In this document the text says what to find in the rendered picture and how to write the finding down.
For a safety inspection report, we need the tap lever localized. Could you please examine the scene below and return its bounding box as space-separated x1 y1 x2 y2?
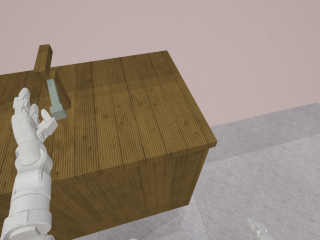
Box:
46 79 67 121

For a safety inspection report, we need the counter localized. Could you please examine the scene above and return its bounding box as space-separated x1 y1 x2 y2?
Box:
0 44 218 240

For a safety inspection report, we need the right robot hand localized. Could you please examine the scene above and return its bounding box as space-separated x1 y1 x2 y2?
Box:
246 218 275 240

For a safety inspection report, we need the left robot hand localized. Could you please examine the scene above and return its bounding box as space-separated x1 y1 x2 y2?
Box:
11 87 58 146

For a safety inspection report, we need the robot left forearm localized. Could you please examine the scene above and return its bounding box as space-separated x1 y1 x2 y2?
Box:
0 140 53 240

